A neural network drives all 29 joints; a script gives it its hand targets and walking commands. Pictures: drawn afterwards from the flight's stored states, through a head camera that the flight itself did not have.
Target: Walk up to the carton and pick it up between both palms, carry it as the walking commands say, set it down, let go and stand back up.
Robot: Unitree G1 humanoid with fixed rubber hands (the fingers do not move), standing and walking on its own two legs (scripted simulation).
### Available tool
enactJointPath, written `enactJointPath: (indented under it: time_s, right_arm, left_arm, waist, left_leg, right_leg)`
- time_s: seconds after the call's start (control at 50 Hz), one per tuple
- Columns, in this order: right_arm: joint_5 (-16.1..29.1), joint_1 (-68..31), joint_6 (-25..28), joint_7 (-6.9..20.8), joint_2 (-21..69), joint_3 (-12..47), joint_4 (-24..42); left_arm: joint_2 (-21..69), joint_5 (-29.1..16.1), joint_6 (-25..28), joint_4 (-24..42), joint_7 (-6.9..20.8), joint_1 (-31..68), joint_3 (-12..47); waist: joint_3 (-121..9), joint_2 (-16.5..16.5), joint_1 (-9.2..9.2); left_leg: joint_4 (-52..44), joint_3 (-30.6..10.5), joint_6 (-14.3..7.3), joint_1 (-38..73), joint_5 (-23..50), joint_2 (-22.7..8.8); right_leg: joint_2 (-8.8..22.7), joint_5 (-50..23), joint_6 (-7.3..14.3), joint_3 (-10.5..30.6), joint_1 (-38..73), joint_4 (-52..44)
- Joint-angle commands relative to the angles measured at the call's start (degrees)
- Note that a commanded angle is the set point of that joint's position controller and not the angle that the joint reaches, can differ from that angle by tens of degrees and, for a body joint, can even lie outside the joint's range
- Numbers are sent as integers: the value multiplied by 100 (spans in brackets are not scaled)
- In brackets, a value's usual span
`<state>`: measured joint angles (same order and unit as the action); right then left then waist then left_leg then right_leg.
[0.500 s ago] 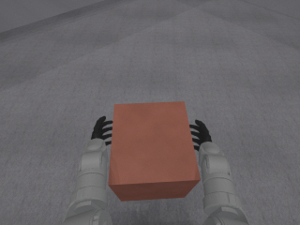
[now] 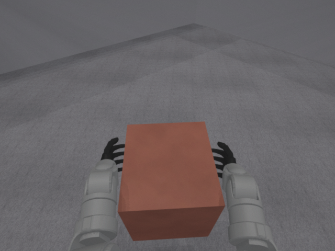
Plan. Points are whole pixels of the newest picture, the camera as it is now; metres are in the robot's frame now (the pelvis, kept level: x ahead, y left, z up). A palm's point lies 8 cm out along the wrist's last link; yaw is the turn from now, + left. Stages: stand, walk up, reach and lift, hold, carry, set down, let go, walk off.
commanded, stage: reach and lift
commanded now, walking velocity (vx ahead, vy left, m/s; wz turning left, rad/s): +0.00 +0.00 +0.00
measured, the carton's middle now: (168, 181) +0.31 +0.00 -0.02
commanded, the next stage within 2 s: hold in 1.00 s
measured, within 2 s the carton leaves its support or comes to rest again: neither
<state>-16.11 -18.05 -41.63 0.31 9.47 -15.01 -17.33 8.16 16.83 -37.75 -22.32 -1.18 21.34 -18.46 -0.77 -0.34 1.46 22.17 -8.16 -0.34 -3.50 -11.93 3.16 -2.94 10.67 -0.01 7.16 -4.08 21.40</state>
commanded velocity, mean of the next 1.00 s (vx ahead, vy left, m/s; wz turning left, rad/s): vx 0.00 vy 0.00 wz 0.00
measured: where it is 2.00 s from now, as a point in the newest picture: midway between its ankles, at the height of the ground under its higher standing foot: outside the picture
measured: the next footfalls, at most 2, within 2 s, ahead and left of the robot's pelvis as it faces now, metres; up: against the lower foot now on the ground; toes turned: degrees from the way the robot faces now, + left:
none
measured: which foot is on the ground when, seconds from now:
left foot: down 0.00-1.00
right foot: down 0.00-1.00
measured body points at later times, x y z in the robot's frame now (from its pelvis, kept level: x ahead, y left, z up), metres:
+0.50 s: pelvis +0.00 +0.00 +0.00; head -0.06 +0.00 +0.45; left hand +0.31 +0.16 +0.05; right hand +0.30 -0.15 +0.05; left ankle +0.01 +0.12 -0.74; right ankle +0.02 -0.12 -0.74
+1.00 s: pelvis +0.00 +0.00 +0.00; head -0.06 +0.00 +0.45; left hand +0.30 +0.16 +0.05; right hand +0.30 -0.15 +0.04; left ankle +0.01 +0.12 -0.74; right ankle +0.02 -0.12 -0.74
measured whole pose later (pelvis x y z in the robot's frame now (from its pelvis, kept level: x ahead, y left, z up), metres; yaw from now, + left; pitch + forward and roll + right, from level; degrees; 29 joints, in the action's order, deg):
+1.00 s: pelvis +0.00 +0.00 +0.00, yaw +0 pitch -8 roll +0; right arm -15.7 -15.2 -44.0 1.1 8.7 -12.4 -15.0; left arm 9.2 17.6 -41.5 -16.8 -1.3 16.8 -16.2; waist -0.4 0.0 0.0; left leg 21.4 -7.7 -0.2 -1.2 -12.0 2.7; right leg -2.9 10.8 0.3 6.5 -1.7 20.7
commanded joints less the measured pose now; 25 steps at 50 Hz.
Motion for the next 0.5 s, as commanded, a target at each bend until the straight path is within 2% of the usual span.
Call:
enactJointPath:
  time_s: [0.0, 0.2, 0.48]
  right_arm:
    - [1454, -3285, 102, 1215, 5265, 3103, 7]
    - [1332, -3429, 66, 1262, 5148, 2842, -92]
    - [1308, -3437, 93, 1239, 5255, 2909, -50]
  left_arm:
    - [5555, -1448, -247, -390, 1563, 2647, 3131]
    - [5608, -1473, -328, -280, 1529, 2876, 3038]
    - [5544, -1398, -294, -302, 1572, 2877, 3002]
  waist:
    - [-915, -17, -46]
    - [-848, -84, -70]
    - [-973, 17, -153]
  left_leg:
    - [-462, 262, -4, -63, 564, 81]
    - [-424, 276, 36, 1, 455, 57]
    - [-366, 306, 31, -4, 519, 94]
  right_leg:
    - [-102, -679, -63, -265, 530, -297]
    - [-118, -416, 9, -299, 375, -213]
    - [-104, -459, -41, -269, 425, -226]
